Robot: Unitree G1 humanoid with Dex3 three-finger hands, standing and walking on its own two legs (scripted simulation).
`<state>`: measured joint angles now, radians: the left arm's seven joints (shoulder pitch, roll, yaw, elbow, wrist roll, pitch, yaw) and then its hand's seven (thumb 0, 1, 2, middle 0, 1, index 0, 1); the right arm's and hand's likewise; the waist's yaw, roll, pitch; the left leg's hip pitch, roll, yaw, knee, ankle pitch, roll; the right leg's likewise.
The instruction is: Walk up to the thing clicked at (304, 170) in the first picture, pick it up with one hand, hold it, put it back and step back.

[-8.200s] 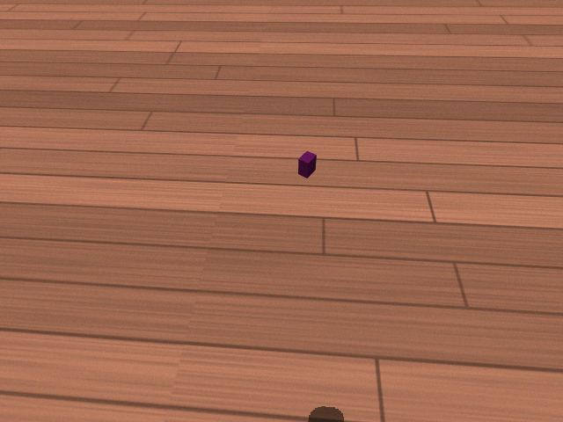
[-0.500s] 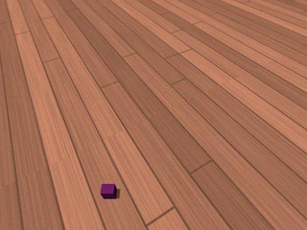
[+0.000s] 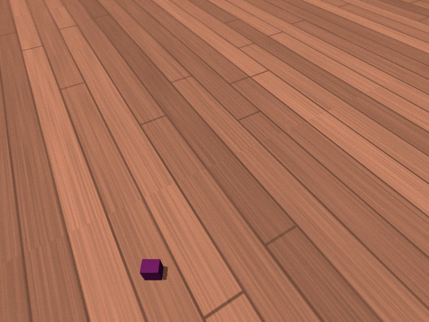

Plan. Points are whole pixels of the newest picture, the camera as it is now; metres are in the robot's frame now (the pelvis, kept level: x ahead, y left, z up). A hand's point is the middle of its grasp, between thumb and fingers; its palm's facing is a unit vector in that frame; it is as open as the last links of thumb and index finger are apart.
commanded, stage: stand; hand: left
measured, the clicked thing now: (152, 269) +0.45 +0.31 -0.73
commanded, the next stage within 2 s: walk up in 0.86 s
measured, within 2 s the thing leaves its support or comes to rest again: neither
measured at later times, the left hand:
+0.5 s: hand out of the picture +0.08 +0.26 -0.16, palm faces -0.05 -0.94 -0.35, open 7.4 cm
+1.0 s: hand out of the picture +0.08 +0.28 -0.15, palm faces +0.00 -0.92 -0.40, open 7.4 cm
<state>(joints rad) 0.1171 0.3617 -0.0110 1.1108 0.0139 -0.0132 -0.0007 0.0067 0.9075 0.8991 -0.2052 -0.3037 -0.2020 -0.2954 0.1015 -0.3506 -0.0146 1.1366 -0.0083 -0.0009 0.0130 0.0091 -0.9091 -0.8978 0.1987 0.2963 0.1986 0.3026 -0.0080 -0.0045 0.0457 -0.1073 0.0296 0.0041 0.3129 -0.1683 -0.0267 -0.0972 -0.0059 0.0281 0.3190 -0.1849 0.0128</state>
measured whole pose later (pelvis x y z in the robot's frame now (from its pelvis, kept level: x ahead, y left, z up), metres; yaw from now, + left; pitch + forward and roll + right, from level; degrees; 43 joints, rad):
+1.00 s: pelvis +0.02 +0.02 -0.01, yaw +0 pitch -2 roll -1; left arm 0.19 0.35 0.03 1.04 0.04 -0.05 0.02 0.01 0.90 0.90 -0.21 -0.30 -0.21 -0.30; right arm 0.14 -0.41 -0.07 1.03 -0.05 0.06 0.04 0.01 -0.91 -0.90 0.20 0.30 0.20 0.30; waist 0.01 0.05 0.05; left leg -0.27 0.02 -0.03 0.72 -0.44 0.01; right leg -0.11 0.00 0.02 0.38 -0.24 0.01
